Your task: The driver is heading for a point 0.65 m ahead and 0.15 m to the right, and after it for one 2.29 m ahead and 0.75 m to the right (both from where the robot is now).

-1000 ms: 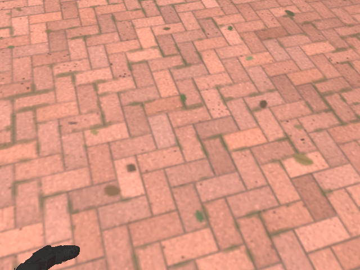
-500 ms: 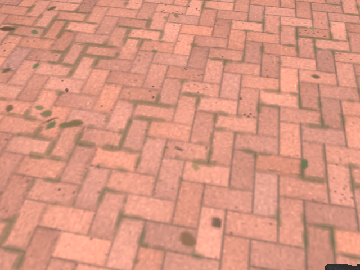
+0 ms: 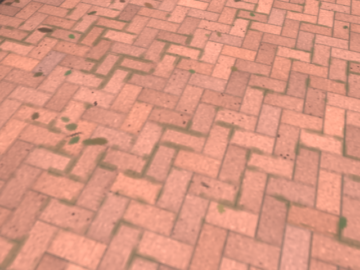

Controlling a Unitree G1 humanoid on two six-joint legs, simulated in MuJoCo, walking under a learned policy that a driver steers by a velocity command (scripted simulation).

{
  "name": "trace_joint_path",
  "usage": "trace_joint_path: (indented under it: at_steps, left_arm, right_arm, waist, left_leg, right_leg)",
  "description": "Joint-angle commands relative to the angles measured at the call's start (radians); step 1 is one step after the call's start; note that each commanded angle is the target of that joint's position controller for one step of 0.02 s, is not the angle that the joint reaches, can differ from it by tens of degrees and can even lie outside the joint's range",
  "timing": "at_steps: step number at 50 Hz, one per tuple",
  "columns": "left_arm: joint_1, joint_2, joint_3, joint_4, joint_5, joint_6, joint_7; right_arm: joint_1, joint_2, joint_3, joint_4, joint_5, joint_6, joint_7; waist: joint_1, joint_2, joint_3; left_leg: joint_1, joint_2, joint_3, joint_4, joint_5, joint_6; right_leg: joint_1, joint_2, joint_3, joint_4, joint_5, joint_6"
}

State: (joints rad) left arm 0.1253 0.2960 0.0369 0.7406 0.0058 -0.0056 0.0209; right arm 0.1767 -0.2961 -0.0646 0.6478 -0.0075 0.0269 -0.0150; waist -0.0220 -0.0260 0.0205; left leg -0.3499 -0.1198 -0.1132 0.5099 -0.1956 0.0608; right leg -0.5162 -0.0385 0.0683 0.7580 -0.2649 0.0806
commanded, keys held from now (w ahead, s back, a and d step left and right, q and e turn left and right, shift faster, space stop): no key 0.08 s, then w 0.92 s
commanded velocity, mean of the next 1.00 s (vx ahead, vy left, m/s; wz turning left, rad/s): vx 0.36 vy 0.00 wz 0.06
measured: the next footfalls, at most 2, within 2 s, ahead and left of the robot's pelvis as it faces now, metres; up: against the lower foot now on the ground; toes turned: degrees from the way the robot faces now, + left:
right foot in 0.06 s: +0.10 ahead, -0.15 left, +0.00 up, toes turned +2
right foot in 0.66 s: +0.37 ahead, -0.16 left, +0.00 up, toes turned +0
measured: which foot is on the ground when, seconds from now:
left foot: down 0.00-0.68, up 0.70-1.00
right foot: up 0.00-0.04, down 0.06-0.30, up 0.32-0.64, down 0.66-1.00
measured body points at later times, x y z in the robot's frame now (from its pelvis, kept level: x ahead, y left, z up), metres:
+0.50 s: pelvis +0.12 -0.02 +0.01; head +0.14 -0.01 +0.46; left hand +0.29 +0.24 -0.09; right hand +0.14 -0.30 -0.11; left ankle +0.02 +0.09 -0.73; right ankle +0.17 -0.15 -0.68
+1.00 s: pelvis +0.36 -0.08 +0.01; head +0.38 -0.08 +0.46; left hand +0.39 +0.20 -0.11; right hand +0.55 -0.33 -0.08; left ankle +0.52 +0.11 -0.67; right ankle +0.33 -0.16 -0.73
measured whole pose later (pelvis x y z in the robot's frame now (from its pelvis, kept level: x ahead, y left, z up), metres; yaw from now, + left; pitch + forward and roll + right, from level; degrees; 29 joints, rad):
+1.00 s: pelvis +0.36 -0.08 +0.01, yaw +2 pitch +1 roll -1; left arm 0.37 0.27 0.04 0.80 0.00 -0.08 -0.02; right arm 0.15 -0.29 -0.05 0.73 0.00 -0.06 0.00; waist 0.06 0.04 0.01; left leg -0.69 0.12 -0.06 0.81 -0.01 -0.02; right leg -0.08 0.08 -0.04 0.24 -0.18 -0.07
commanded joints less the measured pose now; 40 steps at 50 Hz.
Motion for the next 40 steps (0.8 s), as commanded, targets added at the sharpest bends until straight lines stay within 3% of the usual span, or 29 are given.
trace_joint_path:
  at_steps: [1,2,3,4,5,6,7,9,11,13,14,15,16,17,18,21,24,26,28,30,31,33,34,35,36,37,38,39,40]
  left_arm:
    - [0.016,0.079,0.024,-0.065,0.002,-0.021,-0.009]
    - [0.033,0.073,0.023,-0.063,0.01,-0.028,-0.014]
    - [0.038,0.127,0.031,-0.074,0.029,-0.033,-0.012]
    - [-0.008,0.183,0.039,-0.085,0.041,-0.029,-0.007]
    - [0.001,0.096,0.02,-0.064,0.037,-0.028,-0.008]
    - [-0.01,0.064,0.009,-0.065,0.025,-0.029,-0.014]
    - [0.013,0.093,0.02,-0.054,0.012,-0.025,-0.017]
    - [0.059,0.163,0.038,-0.043,-0.001,-0.021,-0.012]
    - [0.067,0.156,0.038,-0.045,-0.008,-0.017,-0.006]
    - [0.046,0.13,0.032,-0.055,-0.019,-0.016,-0.008]
    - [0.031,0.106,0.025,-0.063,-0.021,-0.02,-0.011]
    - [0.008,0.062,0.013,-0.083,-0.02,-0.031,-0.014]
    - [-0.024,0.03,0.005,-0.111,-0.016,-0.05,-0.017]
    - [-0.05,0.058,0.01,-0.131,-0.022,-0.067,-0.019]
    - [-0.085,0.091,0.022,-0.143,-0.033,-0.08,-0.023]
    - [-0.081,0.075,0.02,-0.146,-0.032,-0.098,-0.043]
    - [-0.116,0.029,0.002,-0.154,-0.024,-0.099,-0.076]
    - [-0.136,0.006,-0.008,-0.159,-0.023,-0.097,-0.09]
    - [-0.138,0.039,0.001,-0.163,-0.029,-0.092,-0.088]
    - [-0.113,0.074,0.014,-0.163,-0.03,-0.087,-0.079]
    - [-0.072,0.093,0.025,-0.154,-0.027,-0.085,-0.072]
    - [0.144,0.149,0.061,-0.095,-0.022,-0.075,-0.052]
    - [0.307,0.221,0.078,-0.07,-0.015,-0.068,-0.038]
    - [0.325,0.285,0.078,-0.067,0.003,-0.07,-0.048]
    - [0.275,0.2,0.06,-0.075,-0.015,-0.074,-0.051]
    - [0.216,0.161,0.048,-0.076,-0.02,-0.076,-0.049]
    - [0.165,0.147,0.043,-0.078,-0.011,-0.077,-0.052]
    - [0.126,0.127,0.039,-0.079,0.003,-0.08,-0.056]
    - [0.101,0.104,0.033,-0.081,0.012,-0.085,-0.057]
  right_arm:
    - [-0.028,-0.102,-0.015,-0.052,0.004,-0.009,0.002]
    - [-0.014,-0.077,-0.004,-0.042,0.007,-0.01,0.002]
    - [0.037,-0.044,0.007,-0.035,-0.009,-0.016,0.001]
    - [0.133,-0.041,0.004,-0.022,-0.013,-0.024,0.002]
    - [0.103,-0.061,0.005,-0.026,-0.02,-0.026,0.0]
    - [0.061,-0.076,0.001,-0.026,-0.015,-0.023,0.0]
    - [0.017,-0.072,-0.001,-0.022,-0.01,-0.018,0.002]
    - [-0.014,-0.077,-0.007,-0.029,-0.002,-0.015,0.009]
    - [0.005,-0.054,-0.003,-0.016,0.009,-0.038,0.018]
    - [0.047,-0.037,-0.002,0.01,0.009,-0.062,0.024]
    - [0.074,-0.048,-0.007,0.022,0.008,-0.069,0.025]
    - [0.113,-0.084,-0.018,0.036,0.005,-0.073,0.026]
    - [0.187,-0.13,-0.034,0.06,0.013,-0.074,0.028]
    - [0.21,-0.154,-0.039,0.059,0.017,-0.076,0.031]
    - [0.244,-0.141,-0.035,0.067,0.012,-0.085,0.029]
    - [0.277,-0.13,-0.031,0.084,0.018,-0.099,0.015]
    - [0.214,-0.108,-0.019,0.075,0.023,-0.077,0.009]
    - [0.2,-0.133,-0.023,0.074,0.023,-0.073,0.007]
    - [0.223,-0.17,-0.033,0.086,0.026,-0.078,0.01]
    - [0.22,-0.182,-0.038,0.097,0.034,-0.083,0.01]
    - [0.213,-0.185,-0.039,0.101,0.035,-0.085,0.01]
    - [0.22,-0.153,-0.028,0.107,0.025,-0.085,0.006]
    - [0.236,-0.088,-0.004,0.084,-0.006,-0.085,0.003]
    - [0.357,0.007,0.02,0.065,0.019,-0.104,0.004]
    - [0.292,-0.103,-0.003,0.08,0.041,-0.115,0.01]
    - [0.194,-0.144,-0.016,0.058,0.056,-0.119,0.016]
    - [0.144,-0.133,-0.012,0.052,0.045,-0.12,0.012]
    - [0.13,-0.121,-0.014,0.054,0.028,-0.118,0.009]
    - [0.152,-0.11,-0.016,0.065,0.024,-0.11,0.01]
  waist:
    - [0.032,0.156,-0.132]
    - [0.048,0.142,-0.12]
    - [0.021,0.057,-0.131]
    - [-0.063,-0.134,-0.117]
    - [-0.039,-0.197,-0.147]
    - [-0.022,-0.168,-0.131]
    - [0.007,-0.161,-0.109]
    - [0.031,-0.183,-0.01]
    - [0.021,-0.179,0.029]
    - [-0.003,-0.162,0.012]
    - [-0.016,-0.127,-0.012]
    - [-0.024,-0.016,-0.028]
    - [-0.038,0.159,-0.026]
    - [-0.06,0.234,0.025]
    - [-0.082,0.225,0.062]
    - [-0.068,0.115,0.022]
    - [-0.05,0.116,0.031]
    - [-0.052,0.136,0.034]
    - [-0.048,0.149,0.035]
    - [-0.016,0.152,0.042]
    - [0.015,0.147,0.025]
    - [0.126,0.116,-0.102]
    - [0.177,-0.041,-0.237]
    - [0.096,-0.324,-0.353]
    - [0.118,-0.199,-0.257]
    - [0.108,-0.124,-0.123]
    - [0.081,-0.04,-0.065]
    - [0.051,-0.031,-0.034]
    - [0.02,-0.055,-0.037]
  left_leg:
    - [0.058,0.256,-0.222,-0.058,0.229,0.145]
    - [0.039,0.224,-0.216,-0.035,0.178,0.103]
    - [0.006,0.162,-0.176,0.037,0.048,0.039]
    - [-0.061,0.049,-0.053,0.124,-0.205,-0.018]
    - [-0.007,0.081,-0.01,0.116,-0.247,-0.055]
    - [0.029,0.095,0.007,0.081,-0.195,-0.063]
    - [0.03,0.07,0.048,0.088,-0.187,-0.063]
    - [-0.019,0.067,0.095,0.132,-0.206,-0.055]
    - [0.009,0.078,0.115,0.092,-0.201,-0.026]
    - [0.134,0.089,0.113,-0.02,-0.157,0.01]
    - [0.205,0.113,0.08,-0.048,-0.133,0.03]
    - [0.254,0.173,-0.03,-0.097,-0.214,0.067]
    - [0.317,0.273,-0.213,-0.191,-0.32,0.133]
    - [0.357,0.394,-0.398,-0.264,-0.292,0.208]
    - [0.417,0.446,-0.459,-0.277,-0.181,0.249]
    - [0.575,0.449,-0.366,-0.247,0.062,0.228]
    - [0.428,0.35,-0.165,-0.301,0.154,0.165]
    - [0.301,0.302,-0.069,-0.321,0.171,0.136]
    - [0.241,0.318,-0.057,-0.338,0.164,0.124]
    - [0.249,0.343,-0.051,-0.314,0.208,0.102]
    - [0.256,0.337,-0.03,-0.258,0.319,0.083]
    - [0.187,0.273,0.051,0.031,0.511,0.032]
    - [0.004,0.209,0.095,0.366,0.22,-0.011]
    - [-0.27,0.047,0.042,0.687,-0.378,-0.06]
    - [-0.38,0.105,-0.03,0.8,-0.353,-0.055]
    - [-0.429,0.158,0.005,0.8,-0.261,-0.038]
    - [-0.391,0.201,0.026,0.76,-0.175,-0.031]
    - [-0.351,0.23,0.026,0.707,-0.118,-0.03]
    - [-0.291,0.252,0.018,0.677,-0.078,-0.029]
  right_leg:
    - [0.197,0.012,-0.026,-0.179,0.05,-0.035]
    - [0.279,0.0,-0.021,-0.325,0.185,-0.059]
    - [0.362,-0.117,0.091,-0.36,0.369,-0.099]
    - [0.381,-0.246,0.219,-0.357,0.537,-0.21]
    - [0.316,-0.287,0.295,-0.404,0.335,-0.288]
    - [0.302,-0.223,0.262,-0.422,0.093,-0.257]
    - [0.289,-0.169,0.229,-0.439,-0.139,-0.217]
    - [0.242,-0.193,0.278,-0.505,-0.4,-0.223]
    - [0.212,-0.197,0.275,-0.515,-0.385,-0.231]
    - [0.172,-0.159,0.207,-0.472,-0.293,-0.213]
    - [0.142,-0.131,0.163,-0.414,-0.218,-0.194]
    - [0.084,-0.054,0.055,-0.287,-0.144,-0.155]
    - [-0.02,0.05,-0.094,-0.084,-0.115,-0.102]
    - [-0.152,0.05,-0.095,0.006,-0.161,-0.091]
    - [-0.277,0.024,-0.055,0.129,-0.287,-0.1]
    - [-0.467,-0.046,-0.018,0.279,-0.207,-0.12]
    - [-0.294,-0.042,-0.077,0.083,-0.035,-0.091]
    - [-0.116,-0.007,-0.115,-0.05,0.103,-0.078]
    - [0.012,0.02,-0.119,-0.123,0.189,-0.081]
    - [0.077,0.025,-0.108,-0.176,0.205,-0.107]
    - [0.141,0.039,-0.116,-0.198,0.203,-0.125]
    - [0.434,0.051,-0.124,-0.198,0.18,-0.176]
    - [0.684,-0.145,0.112,-0.203,0.129,-0.235]
    - [0.852,-0.351,0.669,-0.436,-0.197,-0.382]
    - [0.775,-0.34,0.729,-0.525,-0.376,-0.362]
    - [0.655,-0.316,0.573,-0.521,-0.338,-0.328]
    - [0.529,-0.273,0.453,-0.525,-0.196,-0.312]
    - [0.436,-0.228,0.362,-0.536,-0.084,-0.306]
    - [0.375,-0.195,0.297,-0.56,-0.017,-0.299]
